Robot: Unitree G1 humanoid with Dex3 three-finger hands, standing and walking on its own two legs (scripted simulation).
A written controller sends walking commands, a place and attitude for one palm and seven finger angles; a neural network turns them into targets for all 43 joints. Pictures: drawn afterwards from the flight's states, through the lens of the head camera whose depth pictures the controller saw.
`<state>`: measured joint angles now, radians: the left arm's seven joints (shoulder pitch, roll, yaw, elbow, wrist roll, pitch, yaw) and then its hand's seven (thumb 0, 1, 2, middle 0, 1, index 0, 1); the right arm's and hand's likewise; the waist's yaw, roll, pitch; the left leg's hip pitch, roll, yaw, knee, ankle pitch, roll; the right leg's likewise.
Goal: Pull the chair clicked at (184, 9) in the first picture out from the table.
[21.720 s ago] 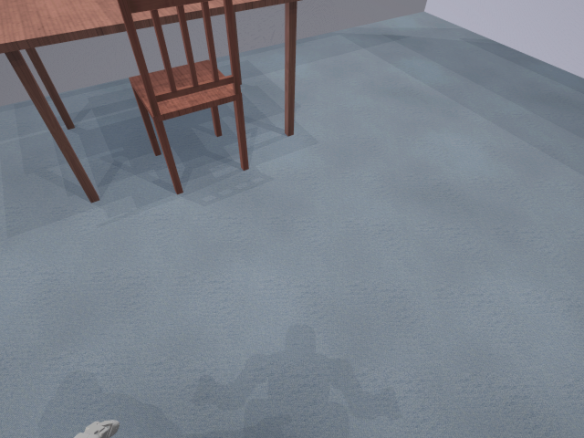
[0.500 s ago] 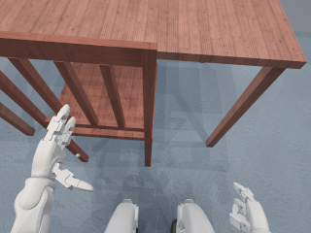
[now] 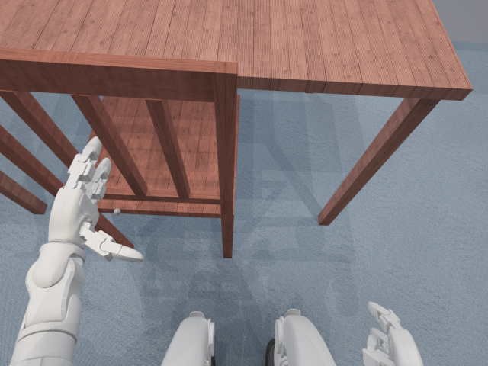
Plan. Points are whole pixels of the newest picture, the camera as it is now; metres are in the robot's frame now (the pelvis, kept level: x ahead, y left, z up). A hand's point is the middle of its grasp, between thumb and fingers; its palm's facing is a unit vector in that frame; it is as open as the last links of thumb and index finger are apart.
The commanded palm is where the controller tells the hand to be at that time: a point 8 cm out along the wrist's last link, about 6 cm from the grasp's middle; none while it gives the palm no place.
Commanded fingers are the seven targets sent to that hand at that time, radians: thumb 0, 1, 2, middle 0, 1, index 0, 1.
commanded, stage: push the fingers through the gap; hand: left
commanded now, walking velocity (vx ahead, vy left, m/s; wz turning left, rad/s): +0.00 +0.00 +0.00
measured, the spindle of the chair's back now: (119, 153) +0.45 +0.23 +0.01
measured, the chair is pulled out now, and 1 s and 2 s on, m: -0.01 -0.01 -0.01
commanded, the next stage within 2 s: hook a spindle and tug to test in 1.02 s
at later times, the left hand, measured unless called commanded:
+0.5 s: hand (124, 184) +0.39 +0.20 +0.02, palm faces -0.03 -1.00 -0.05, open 16.9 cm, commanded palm +0.38 +0.25 +0.02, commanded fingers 0.00 -0.50 0.30 -0.06 -0.08 -0.06 -0.08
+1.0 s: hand (125, 177) +0.41 +0.21 +0.01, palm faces +0.01 -1.00 -0.06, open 16.9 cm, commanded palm +0.38 +0.25 +0.02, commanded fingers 0.00 -0.50 0.30 -0.06 -0.08 -0.06 -0.08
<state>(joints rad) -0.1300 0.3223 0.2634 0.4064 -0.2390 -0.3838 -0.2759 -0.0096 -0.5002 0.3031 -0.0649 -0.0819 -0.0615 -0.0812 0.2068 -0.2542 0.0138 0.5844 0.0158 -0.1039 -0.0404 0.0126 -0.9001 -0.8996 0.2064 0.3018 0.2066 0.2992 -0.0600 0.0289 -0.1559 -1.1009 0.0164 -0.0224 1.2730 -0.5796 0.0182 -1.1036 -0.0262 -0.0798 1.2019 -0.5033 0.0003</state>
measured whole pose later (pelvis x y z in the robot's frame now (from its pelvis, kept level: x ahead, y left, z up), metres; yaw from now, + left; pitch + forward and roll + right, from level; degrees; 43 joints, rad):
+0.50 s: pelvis +0.00 +0.01 +0.00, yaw -1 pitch +24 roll -3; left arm -0.33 0.34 0.29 0.58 -0.21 -0.41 -0.27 -0.01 -0.50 0.30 -0.06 -0.08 -0.06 -0.08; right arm 0.23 -0.25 0.01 0.61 0.01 -0.07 -0.03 0.01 -0.90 -0.90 0.21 0.30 0.21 0.30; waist -0.08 0.03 -0.14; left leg -1.12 0.02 -0.01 1.27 -0.57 0.03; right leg -1.12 -0.03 -0.07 1.19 -0.49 0.01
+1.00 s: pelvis +0.00 +0.00 +0.00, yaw -1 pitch +25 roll -3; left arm -0.41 0.36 0.32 0.70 -0.18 -0.45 -0.25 -0.01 -0.50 0.30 -0.07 -0.08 -0.06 -0.08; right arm 0.24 -0.25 0.02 0.61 0.00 -0.02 -0.02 0.01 -0.90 -0.90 0.21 0.30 0.21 0.30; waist -0.09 0.02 -0.14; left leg -1.13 0.02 -0.01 1.27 -0.57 0.02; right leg -1.14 -0.02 -0.07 1.20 -0.49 0.01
